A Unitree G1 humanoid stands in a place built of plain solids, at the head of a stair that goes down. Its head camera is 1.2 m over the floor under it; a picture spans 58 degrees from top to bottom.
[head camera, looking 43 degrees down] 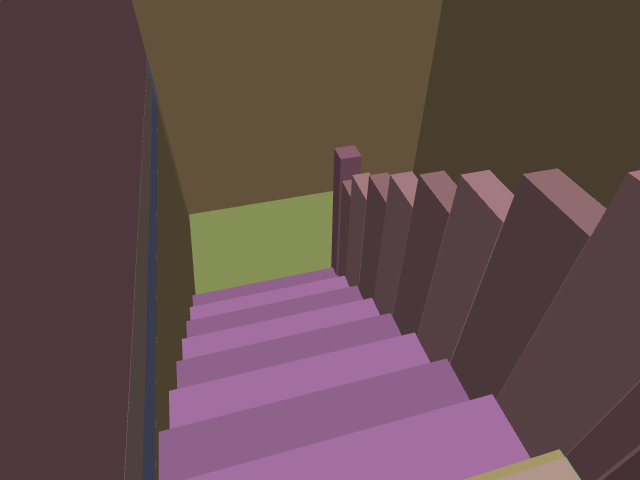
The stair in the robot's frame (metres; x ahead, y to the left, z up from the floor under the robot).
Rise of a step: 0.17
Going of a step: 0.25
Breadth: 1.12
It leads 15 degrees to the left of straight ahead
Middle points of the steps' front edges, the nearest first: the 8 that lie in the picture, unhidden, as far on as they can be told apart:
0.56 -0.04 -0.16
0.80 0.03 -0.33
1.04 0.09 -0.50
1.29 0.16 -0.66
1.53 0.23 -0.83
1.77 0.29 -1.00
2.01 0.36 -1.16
2.25 0.42 -1.33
